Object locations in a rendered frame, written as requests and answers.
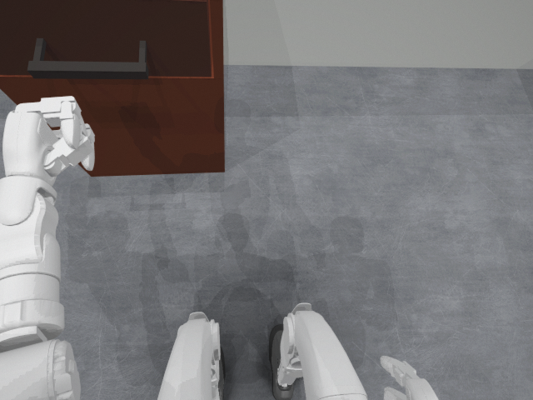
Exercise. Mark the robot left forearm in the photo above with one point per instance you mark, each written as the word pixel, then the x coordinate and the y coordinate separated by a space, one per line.
pixel 30 263

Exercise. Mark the cabinet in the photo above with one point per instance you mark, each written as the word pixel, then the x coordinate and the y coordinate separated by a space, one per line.
pixel 159 125

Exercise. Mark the left robot thigh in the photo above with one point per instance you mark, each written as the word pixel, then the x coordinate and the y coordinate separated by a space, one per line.
pixel 188 375

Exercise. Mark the drawer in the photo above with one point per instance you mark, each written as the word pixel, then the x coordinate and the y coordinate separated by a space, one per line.
pixel 176 32

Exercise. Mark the left robot shin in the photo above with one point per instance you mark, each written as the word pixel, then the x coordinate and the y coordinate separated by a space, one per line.
pixel 215 368

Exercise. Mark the robot left upper arm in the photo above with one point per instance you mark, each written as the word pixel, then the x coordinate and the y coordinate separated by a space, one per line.
pixel 42 371

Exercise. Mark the left robot hand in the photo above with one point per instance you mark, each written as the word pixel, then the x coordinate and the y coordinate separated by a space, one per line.
pixel 28 140

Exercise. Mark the handle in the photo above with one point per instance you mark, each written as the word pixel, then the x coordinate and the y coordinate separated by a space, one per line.
pixel 39 68

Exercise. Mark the right robot hand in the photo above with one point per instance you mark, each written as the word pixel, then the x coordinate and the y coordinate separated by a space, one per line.
pixel 416 388

